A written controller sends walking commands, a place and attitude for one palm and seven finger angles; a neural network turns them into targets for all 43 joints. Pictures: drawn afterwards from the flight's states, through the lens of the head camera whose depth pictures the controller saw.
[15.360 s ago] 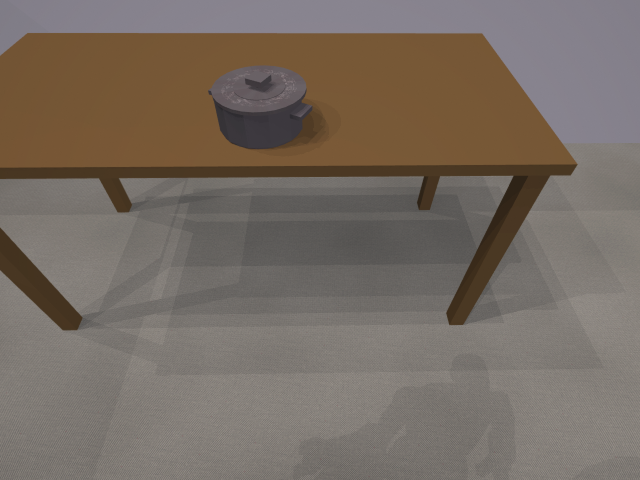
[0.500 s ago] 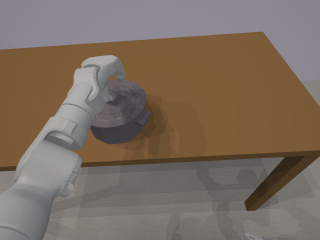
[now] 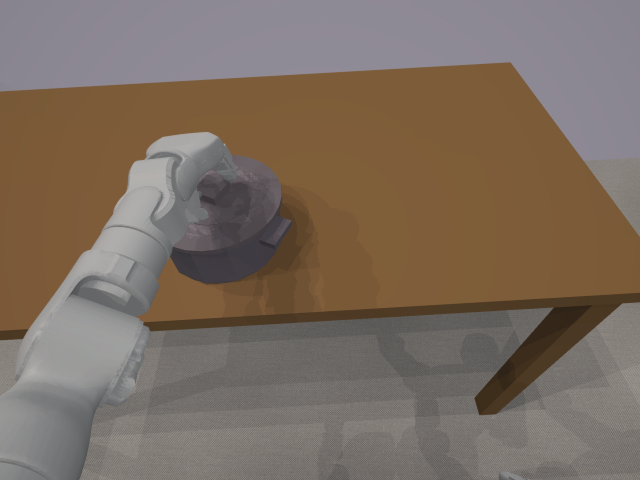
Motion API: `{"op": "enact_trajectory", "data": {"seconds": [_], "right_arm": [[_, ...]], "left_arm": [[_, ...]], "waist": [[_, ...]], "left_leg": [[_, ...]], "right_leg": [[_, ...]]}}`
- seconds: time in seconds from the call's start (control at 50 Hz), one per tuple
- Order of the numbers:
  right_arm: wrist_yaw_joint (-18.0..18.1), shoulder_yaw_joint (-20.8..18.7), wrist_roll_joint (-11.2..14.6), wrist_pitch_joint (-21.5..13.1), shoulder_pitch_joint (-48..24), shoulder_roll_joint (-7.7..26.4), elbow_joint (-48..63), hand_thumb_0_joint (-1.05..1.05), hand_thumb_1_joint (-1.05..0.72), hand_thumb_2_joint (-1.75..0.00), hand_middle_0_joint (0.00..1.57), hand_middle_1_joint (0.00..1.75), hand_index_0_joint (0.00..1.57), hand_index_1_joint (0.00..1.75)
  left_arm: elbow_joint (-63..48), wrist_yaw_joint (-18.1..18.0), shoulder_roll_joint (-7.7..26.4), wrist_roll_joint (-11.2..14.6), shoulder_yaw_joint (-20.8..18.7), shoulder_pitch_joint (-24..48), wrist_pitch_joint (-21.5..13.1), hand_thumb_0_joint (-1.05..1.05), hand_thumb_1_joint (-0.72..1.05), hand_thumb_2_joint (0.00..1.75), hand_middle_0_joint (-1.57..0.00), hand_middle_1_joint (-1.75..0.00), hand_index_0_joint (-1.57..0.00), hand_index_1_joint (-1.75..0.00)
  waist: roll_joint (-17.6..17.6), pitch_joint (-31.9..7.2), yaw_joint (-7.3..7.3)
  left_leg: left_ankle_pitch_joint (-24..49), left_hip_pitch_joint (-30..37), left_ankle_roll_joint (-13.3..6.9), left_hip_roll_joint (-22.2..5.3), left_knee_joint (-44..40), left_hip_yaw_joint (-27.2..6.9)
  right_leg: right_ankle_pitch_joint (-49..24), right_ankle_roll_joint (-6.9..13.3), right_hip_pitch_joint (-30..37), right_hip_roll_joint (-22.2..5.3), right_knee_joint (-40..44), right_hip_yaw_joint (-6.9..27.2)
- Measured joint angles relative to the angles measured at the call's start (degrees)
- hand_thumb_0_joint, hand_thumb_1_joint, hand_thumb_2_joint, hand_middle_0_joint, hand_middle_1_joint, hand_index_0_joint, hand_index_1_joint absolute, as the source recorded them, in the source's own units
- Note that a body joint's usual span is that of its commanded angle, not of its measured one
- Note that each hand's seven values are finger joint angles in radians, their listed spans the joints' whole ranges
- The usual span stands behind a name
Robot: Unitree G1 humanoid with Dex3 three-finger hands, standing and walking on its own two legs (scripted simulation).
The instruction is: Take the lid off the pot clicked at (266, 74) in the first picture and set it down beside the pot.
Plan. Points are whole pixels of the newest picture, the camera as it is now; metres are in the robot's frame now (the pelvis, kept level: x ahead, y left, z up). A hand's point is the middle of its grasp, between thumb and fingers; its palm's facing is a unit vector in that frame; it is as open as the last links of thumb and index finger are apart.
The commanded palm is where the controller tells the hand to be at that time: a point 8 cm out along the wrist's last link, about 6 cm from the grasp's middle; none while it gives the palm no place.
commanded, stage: lower the open fingers around the knob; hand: left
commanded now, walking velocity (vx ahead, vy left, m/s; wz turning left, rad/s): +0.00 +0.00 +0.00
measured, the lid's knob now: (211, 189) +0.51 +0.15 +0.08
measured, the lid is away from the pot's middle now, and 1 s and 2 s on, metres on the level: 0.00 0.00 0.00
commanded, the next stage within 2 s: close the fingers and squeeze the knob in 0.14 s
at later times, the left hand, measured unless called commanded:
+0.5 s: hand (199, 188) +0.48 +0.15 +0.11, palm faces -0.34 -0.05 -0.94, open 10.0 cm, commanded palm +0.47 +0.16 +0.17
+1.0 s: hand (206, 191) +0.47 +0.14 +0.11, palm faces -0.36 -0.06 -0.93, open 7.9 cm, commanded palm +0.47 +0.15 +0.17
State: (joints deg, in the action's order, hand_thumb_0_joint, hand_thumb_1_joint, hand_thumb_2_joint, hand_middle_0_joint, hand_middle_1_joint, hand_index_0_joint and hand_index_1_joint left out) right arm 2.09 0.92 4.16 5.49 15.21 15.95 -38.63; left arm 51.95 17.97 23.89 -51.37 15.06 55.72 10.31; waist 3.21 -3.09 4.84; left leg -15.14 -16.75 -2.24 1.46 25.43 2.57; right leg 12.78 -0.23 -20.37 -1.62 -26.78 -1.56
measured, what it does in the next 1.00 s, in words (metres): stands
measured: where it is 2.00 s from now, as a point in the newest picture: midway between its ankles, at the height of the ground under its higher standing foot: outside the picture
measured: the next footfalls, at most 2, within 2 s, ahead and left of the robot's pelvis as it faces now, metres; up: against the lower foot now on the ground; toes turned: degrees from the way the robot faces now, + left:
none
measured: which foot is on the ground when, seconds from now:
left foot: down 0.00-1.00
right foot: down 0.00-1.00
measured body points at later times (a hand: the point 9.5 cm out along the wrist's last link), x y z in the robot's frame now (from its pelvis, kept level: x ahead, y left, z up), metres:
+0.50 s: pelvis +0.01 +0.01 +0.00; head +0.05 -0.01 +0.45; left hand +0.49 +0.15 +0.16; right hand +0.07 -0.25 -0.14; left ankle -0.03 +0.10 -0.74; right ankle +0.00 -0.12 -0.74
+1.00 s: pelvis +0.01 +0.01 +0.00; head +0.05 -0.02 +0.45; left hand +0.49 +0.14 +0.16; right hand +0.09 -0.25 -0.14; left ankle -0.03 +0.10 -0.74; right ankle +0.00 -0.12 -0.74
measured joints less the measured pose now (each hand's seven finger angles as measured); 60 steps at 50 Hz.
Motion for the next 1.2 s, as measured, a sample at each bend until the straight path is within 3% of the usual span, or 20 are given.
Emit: {"op": "enact_trajectory", "data": {"seconds": [0.28,0.48,0.72,0.84,1.2], "right_arm": [[-0.2,0.0,-0.2,0.1,0.7,-0.4,-0.6,0.01,-0.9,-0.9,0.2,0.29,0.2,0.3],[-0.7,-0.3,-0.6,-0.2,2.1,-0.5,-1.3,0.01,-0.9,-0.9,0.2,0.29,0.2,0.3],[-1.4,-0.3,-0.7,0.0,1.5,-0.7,-1.2,0.01,-0.9,-0.9,0.2,0.29,0.2,0.3],[-1.5,0.0,-0.6,0.3,0.6,-0.6,-1.2,0.01,-0.9,-0.9,0.2,0.29,0.2,0.3],[0.3,0.0,-0.2,0.2,0.3,0.0,-0.5,0.01,-0.9,-0.9,0.2,0.29,0.2,0.3]], "left_arm": [[2.3,-1.1,0.0,-0.1,-0.2,1.1,-0.5,0.0,-0.31,1.46,-0.83,-0.1,-0.82,-0.09],[1.5,-1.7,-0.8,-0.3,-0.3,1.2,-0.9,0.0,-0.14,1.15,-0.62,-0.55,-0.62,-0.54],[1.3,-2.1,-2.2,-0.5,0.7,1.3,1.3,0.0,0.01,1.04,-0.57,-0.83,-0.57,-0.83],[1.9,-2.2,-3.2,-0.4,1.2,1.7,2.1,0.0,0.08,1.01,-0.59,-0.91,-0.59,-0.9],[2.8,-0.6,-0.8,-0.8,-0.1,2.1,0.4,0.0,0.2,0.82,-0.66,-0.99,-0.64,-0.98]], "waist": [[0.1,-0.7,0.18],[0.3,-1.0,0.36],[0.5,-1.3,0.18],[0.6,-1.4,-0.14],[0.0,-0.7,0.39]], "left_leg": [[-0.4,-1.2,-0.6,0.4,0.4,0.4],[-0.6,-1.6,-1.0,0.8,0.3,0.5],[-0.8,-1.6,-1.0,0.9,0.2,0.5],[-0.8,-1.5,-0.7,0.7,0.3,0.3],[-0.5,-1.3,-0.1,-0.1,0.2,0.1]], "right_leg": [[0.1,-0.6,-1.1,-0.4,0.0,0.4],[0.3,-1.0,-1.6,-0.8,0.0,0.6],[0.5,-1.1,-1.6,-0.8,-0.1,0.6],[0.7,-0.9,-1.6,-0.7,-0.3,0.5],[0.2,-0.1,-1.2,0.2,0.2,0.2]]}}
